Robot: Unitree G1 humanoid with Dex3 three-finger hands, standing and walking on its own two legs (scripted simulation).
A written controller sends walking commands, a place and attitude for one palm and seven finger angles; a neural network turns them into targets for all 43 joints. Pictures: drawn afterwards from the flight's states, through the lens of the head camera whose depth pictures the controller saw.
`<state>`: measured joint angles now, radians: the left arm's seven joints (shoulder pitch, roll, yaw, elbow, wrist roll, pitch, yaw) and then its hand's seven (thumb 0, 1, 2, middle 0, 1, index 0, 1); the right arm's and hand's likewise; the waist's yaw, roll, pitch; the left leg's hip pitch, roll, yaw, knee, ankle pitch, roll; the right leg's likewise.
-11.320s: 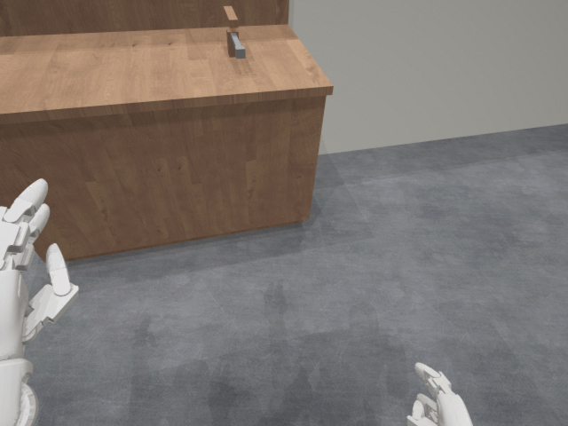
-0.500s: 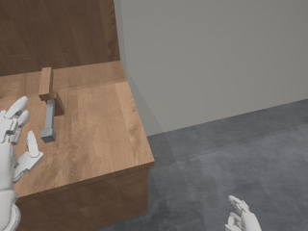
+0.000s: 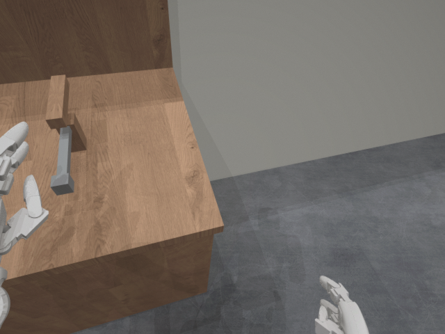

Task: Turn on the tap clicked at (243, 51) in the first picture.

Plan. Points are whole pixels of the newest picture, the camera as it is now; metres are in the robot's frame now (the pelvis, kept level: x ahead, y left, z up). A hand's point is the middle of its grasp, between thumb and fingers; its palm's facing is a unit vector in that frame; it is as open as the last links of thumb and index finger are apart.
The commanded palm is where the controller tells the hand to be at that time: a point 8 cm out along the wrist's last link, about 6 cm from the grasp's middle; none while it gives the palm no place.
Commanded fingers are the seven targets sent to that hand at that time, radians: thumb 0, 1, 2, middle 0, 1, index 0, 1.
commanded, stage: come to a stop and stand still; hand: left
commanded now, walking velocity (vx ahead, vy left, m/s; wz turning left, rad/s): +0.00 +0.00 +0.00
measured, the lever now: (62, 184) +0.33 +0.33 +0.05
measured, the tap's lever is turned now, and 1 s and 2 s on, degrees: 0 0 0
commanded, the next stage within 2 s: look again from close up in 0.30 s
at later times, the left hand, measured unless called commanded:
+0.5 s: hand (42, 212) +0.22 +0.25 +0.17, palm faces +0.39 -0.86 -0.34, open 7.4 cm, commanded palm +0.16 +0.29 +0.18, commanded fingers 0.00 0.90 0.90 -0.20 -0.30 -0.20 -0.30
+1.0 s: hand (37, 204) +0.22 +0.26 +0.18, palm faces +0.39 -0.84 -0.38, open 7.4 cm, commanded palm +0.15 +0.29 +0.18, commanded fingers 0.00 0.90 0.90 -0.20 -0.30 -0.20 -0.30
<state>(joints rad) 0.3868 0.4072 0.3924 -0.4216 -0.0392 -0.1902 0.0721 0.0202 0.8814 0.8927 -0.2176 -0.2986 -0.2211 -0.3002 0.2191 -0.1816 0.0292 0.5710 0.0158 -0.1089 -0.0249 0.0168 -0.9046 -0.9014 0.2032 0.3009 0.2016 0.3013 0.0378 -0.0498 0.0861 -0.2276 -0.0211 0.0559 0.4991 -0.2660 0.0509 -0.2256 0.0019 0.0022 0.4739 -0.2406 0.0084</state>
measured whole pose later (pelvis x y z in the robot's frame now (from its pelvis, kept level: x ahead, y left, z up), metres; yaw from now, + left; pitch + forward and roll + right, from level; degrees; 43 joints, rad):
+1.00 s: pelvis -0.01 +0.01 +0.00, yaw +0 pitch +0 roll -1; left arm 0.34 0.38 0.39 -0.41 -0.05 -0.26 0.09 0.02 0.90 0.89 -0.20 -0.30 -0.20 -0.30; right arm 0.21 -0.20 0.01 0.57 0.01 -0.16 0.01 0.02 -0.90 -0.90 0.20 0.30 0.20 0.30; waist 0.01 -0.01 0.06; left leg -0.25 -0.03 0.07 0.48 -0.23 0.06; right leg -0.25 -0.01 0.01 0.45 -0.20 0.02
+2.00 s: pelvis -0.01 +0.01 +0.00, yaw +1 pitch -2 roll -1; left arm 0.41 0.35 0.35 -0.45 -0.04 -0.19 0.11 0.02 0.89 0.89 -0.21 -0.30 -0.21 -0.30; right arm 0.21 -0.18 0.02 0.57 0.01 -0.10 -0.03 0.02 -0.90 -0.90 0.20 0.30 0.20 0.30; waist 0.02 -0.03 0.05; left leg -0.19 -0.03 0.04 0.45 -0.23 0.06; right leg -0.17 0.00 -0.01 0.39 -0.19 0.02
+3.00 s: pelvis +0.03 -0.06 -0.02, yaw +5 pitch +3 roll +1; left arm 0.45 0.31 0.36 -0.38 -0.18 -0.08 0.09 0.02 0.89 0.89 -0.21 -0.30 -0.21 -0.30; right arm 0.21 -0.24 -0.01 0.67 0.01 -0.14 -0.05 0.02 -0.91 -0.90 0.20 0.30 0.20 0.30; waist 0.06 0.02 -0.08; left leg -0.35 0.00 -0.04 0.66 -0.36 -0.03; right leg -0.33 0.04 -0.06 0.68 -0.40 -0.07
